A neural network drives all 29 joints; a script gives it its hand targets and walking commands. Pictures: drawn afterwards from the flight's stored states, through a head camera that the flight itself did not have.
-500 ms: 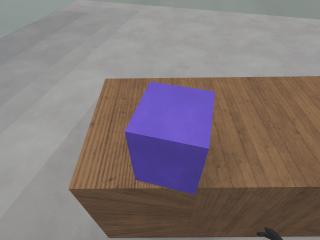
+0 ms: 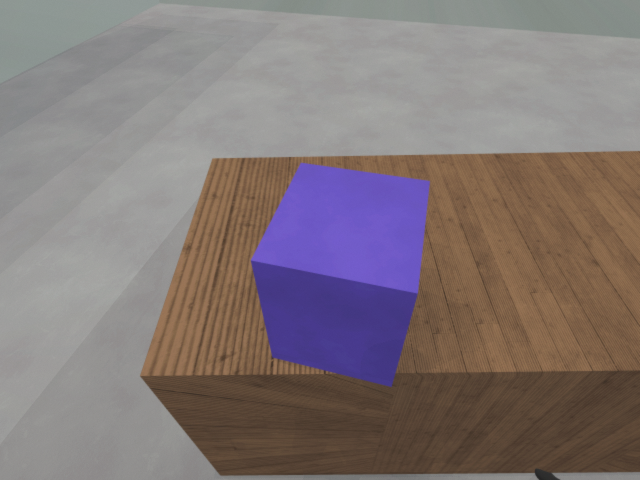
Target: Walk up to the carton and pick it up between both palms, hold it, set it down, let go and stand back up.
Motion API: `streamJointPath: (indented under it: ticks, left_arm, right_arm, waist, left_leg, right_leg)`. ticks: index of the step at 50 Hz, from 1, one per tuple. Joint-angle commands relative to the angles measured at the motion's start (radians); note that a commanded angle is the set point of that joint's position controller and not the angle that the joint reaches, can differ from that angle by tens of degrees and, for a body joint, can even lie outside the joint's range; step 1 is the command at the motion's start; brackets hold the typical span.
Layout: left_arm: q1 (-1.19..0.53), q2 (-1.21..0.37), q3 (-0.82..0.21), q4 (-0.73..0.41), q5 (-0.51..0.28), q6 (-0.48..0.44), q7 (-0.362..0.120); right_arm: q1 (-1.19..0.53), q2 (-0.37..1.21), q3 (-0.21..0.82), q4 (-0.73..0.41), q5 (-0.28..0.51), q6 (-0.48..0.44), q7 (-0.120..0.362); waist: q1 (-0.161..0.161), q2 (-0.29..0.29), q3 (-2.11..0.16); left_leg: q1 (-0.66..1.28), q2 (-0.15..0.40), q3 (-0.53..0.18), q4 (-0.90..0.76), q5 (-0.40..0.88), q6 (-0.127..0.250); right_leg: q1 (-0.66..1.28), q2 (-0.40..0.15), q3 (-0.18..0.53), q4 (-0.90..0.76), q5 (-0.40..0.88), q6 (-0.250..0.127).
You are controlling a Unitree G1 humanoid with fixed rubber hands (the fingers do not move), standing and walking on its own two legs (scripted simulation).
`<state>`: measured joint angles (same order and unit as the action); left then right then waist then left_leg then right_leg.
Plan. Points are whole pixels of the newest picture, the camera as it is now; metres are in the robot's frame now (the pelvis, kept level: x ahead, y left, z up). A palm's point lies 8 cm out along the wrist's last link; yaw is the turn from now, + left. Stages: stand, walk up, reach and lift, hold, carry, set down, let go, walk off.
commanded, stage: stand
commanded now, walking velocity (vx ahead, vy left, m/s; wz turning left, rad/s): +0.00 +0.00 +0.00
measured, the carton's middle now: (346, 274) +0.42 +0.00 +0.00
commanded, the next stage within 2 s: none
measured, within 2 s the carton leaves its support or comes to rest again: neither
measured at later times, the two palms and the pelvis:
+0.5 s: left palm out of the picture +0.05 +0.30 -0.11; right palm out of the picture +0.10 -0.27 -0.11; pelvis +0.00 +0.00 +0.00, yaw +0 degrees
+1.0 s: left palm out of the picture +0.05 +0.30 -0.11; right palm out of the picture +0.09 -0.28 -0.11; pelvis +0.00 +0.00 +0.00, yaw +0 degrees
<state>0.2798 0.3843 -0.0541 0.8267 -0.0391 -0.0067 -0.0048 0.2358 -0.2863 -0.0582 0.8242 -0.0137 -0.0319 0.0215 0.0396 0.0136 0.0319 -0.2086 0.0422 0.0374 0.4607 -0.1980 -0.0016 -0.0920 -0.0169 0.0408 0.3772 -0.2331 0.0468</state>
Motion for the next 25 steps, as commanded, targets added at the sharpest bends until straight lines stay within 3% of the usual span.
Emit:
streamJointPath:
  ticks: [1,2,3,5,6,7,8,9,10,12,14,15,16,17,19,20,21,22,23,24,25]
  left_arm:
    - [-0.025,0.157,0.08,-0.013,0.058,-0.029,0.002]
    - [-0.023,0.179,0.085,-0.021,0.062,-0.023,0.004]
    - [-0.026,0.166,0.078,-0.014,0.061,-0.025,0.007]
    - [-0.041,0.182,0.084,-0.008,0.07,-0.028,0.006]
    - [-0.019,0.189,0.082,-0.007,0.061,-0.029,0.01]
    - [-0.045,0.191,0.087,-0.003,0.069,-0.029,0.008]
    - [-0.032,0.191,0.087,-0.011,0.066,-0.026,0.008]
    - [-0.036,0.182,0.086,-0.002,0.066,-0.028,0.005]
    - [-0.013,0.178,0.084,0.003,0.064,-0.026,0.002]
    - [-0.029,0.177,0.079,-0.003,0.065,-0.023,0.001]
    - [-0.02,0.172,0.081,0.015,0.062,-0.022,0.011]
    - [-0.034,0.168,0.075,0.006,0.065,-0.026,0.005]
    - [-0.044,0.182,0.086,0.006,0.059,-0.022,0.006]
    - [-0.023,0.18,0.083,0.015,0.053,-0.025,0.007]
    - [-0.019,0.184,0.084,0.017,0.056,-0.028,0.007]
    - [-0.034,0.175,0.079,0.016,0.062,-0.026,0.005]
    - [-0.014,0.176,0.087,0.025,0.057,-0.03,0.008]
    - [-0.021,0.167,0.073,0.026,0.064,-0.02,0.007]
    - [-0.016,0.189,0.086,0.025,0.059,-0.022,0.006]
    - [-0.045,0.19,0.089,0.019,0.063,-0.019,0.002]
    - [-0.038,0.168,0.082,0.018,0.059,-0.017,0.001]
  right_arm:
    - [-0.03,-0.24,-0.036,-0.027,0.014,-0.016,-0.023]
    - [-0.029,-0.23,-0.033,-0.029,0.009,-0.017,-0.021]
    - [-0.045,-0.227,-0.034,-0.03,0.003,-0.012,-0.025]
    - [-0.051,-0.235,-0.037,-0.029,-0.001,-0.011,-0.026]
    - [-0.063,-0.24,-0.037,-0.03,0.007,-0.008,-0.026]
    - [-0.051,-0.228,-0.028,-0.024,0.009,-0.006,-0.027]
    - [-0.062,-0.24,-0.034,-0.027,0.004,-0.006,-0.031]
    - [-0.077,-0.252,-0.042,-0.026,0.001,-0.01,-0.026]
    - [-0.055,-0.252,-0.043,-0.021,0.007,-0.01,-0.028]
    - [-0.081,-0.264,-0.044,-0.023,0.008,-0.01,-0.03]
    - [-0.063,-0.242,-0.038,-0.025,0.011,-0.011,-0.031]
    - [-0.049,-0.225,-0.031,-0.017,0.013,-0.013,-0.03]
    - [-0.043,-0.26,-0.04,-0.015,0.01,-0.012,-0.028]
    - [-0.068,-0.269,-0.043,-0.015,0.009,-0.011,-0.03]
    - [-0.078,-0.269,-0.047,-0.01,0.006,-0.012,-0.031]
    - [-0.064,-0.254,-0.036,-0.019,0.015,-0.01,-0.031]
    - [-0.073,-0.255,-0.039,-0.014,0.009,-0.009,-0.027]
    - [-0.051,-0.246,-0.03,-0.016,0.017,-0.008,-0.028]
    - [-0.05,-0.245,-0.029,-0.01,0.011,-0.008,-0.032]
    - [-0.059,-0.259,-0.039,-0.009,0.012,-0.009,-0.033]
    - [-0.057,-0.258,-0.035,-0.011,0.007,-0.005,-0.033]
  waist:
    - [-0.04,0.14,0.02]
    - [-0.056,0.113,0.039]
    - [-0.036,0.052,0.051]
    - [-0.048,0.088,0.027]
    - [-0.042,0.117,0.027]
    - [-0.054,0.146,0.027]
    - [-0.032,0.126,0.046]
    - [-0.038,0.115,0.019]
    - [-0.035,0.068,0.012]
    - [-0.033,0.121,0.02]
    - [-0.044,0.136,0.069]
    - [-0.053,0.06,0.074]
    - [-0.046,0.107,0.018]
    - [-0.03,0.103,0.003]
    - [-0.027,0.069,0.014]
    - [-0.037,0.104,0.012]
    - [-0.027,0.144,0.04]
    - [-0.051,0.121,0.036]
    - [-0.039,0.121,0.053]
    - [-0.048,0.075,0.036]
    - [-0.043,0.125,0.025]
  left_leg:
    - [0.03,0.079,-0.111,-0.152,0.04,0.014]
    - [0.023,0.08,-0.119,-0.158,-0.003,0.014]
    - [0.013,0.085,-0.129,-0.149,0.006,0.026]
    - [0.046,0.086,-0.114,-0.144,0.017,0.023]
    - [0.018,0.088,-0.141,-0.165,0.016,0.021]
    - [0.011,0.074,-0.115,-0.168,0.005,0.014]
    - [0.003,0.091,-0.116,-0.172,0.004,0.02]
    - [0.014,0.084,-0.128,-0.177,-0.012,0.016]
    - [0.045,0.095,-0.141,-0.177,0.004,0.019]
    - [0.051,0.106,-0.151,-0.189,-0.019,0.009]
    - [0.016,0.086,-0.125,-0.174,-0.015,0.022]
    - [0.02,0.09,-0.132,-0.167,0.034,0.024]
    - [0.038,0.085,-0.111,-0.157,0.03,0.013]
    - [0.047,0.09,-0.133,-0.163,0.033,0.022]
    - [0.055,0.095,-0.128,-0.16,0.073,0.012]
    - [0.072,0.099,-0.125,-0.166,0.068,0.01]
    - [0.035,0.083,-0.109,-0.164,0.066,0.011]
    - [0.052,0.087,-0.106,-0.157,0.033,0.018]
    - [0.031,0.091,-0.12,-0.163,0.034,0.019]
    - [0.042,0.096,-0.118,-0.173,0.017,0.016]
    - [0.036,0.078,-0.102,-0.15,0.054,0.017]
  right_leg:
    - [-0.081,-0.084,0.034,-0.024,0.056,-0.065]
    - [-0.091,-0.08,0.039,-0.035,0.057,-0.068]
    - [-0.095,-0.087,0.03,-0.031,0.044,-0.07]
    - [-0.104,-0.084,0.028,-0.039,0.052,-0.067]
    - [-0.082,-0.08,0.029,-0.021,0.06,-0.064]
    - [-0.08,-0.087,0.036,-0.021,0.068,-0.069]
    - [-0.08,-0.086,0.038,-0.023,0.047,-0.066]
    - [-0.072,-0.082,0.022,-0.015,0.027,-0.071]
    - [-0.081,-0.074,0.016,-0.012,0.024,-0.07]
    - [-0.102,-0.071,0.018,-0.02,0.031,-0.068]
    - [-0.094,-0.086,0.044,-0.036,0.053,-0.071]
    - [-0.103,-0.092,0.038,-0.034,0.068,-0.073]
    - [-0.081,-0.089,0.035,-0.031,0.061,-0.068]
    - [-0.073,-0.083,0.029,-0.026,0.059,-0.067]
    - [-0.077,-0.078,0.027,-0.027,0.079,-0.067]
    - [-0.091,-0.08,0.02,-0.016,0.061,-0.064]
    - [-0.076,-0.083,0.036,-0.022,0.069,-0.066]
    - [-0.094,-0.091,0.044,-0.031,0.077,-0.074]
    - [-0.093,-0.089,0.037,-0.026,0.066,-0.068]
    - [-0.092,-0.084,0.028,-0.033,0.06,-0.07]
    - [-0.071,-0.088,0.027,-0.036,0.091,-0.068]
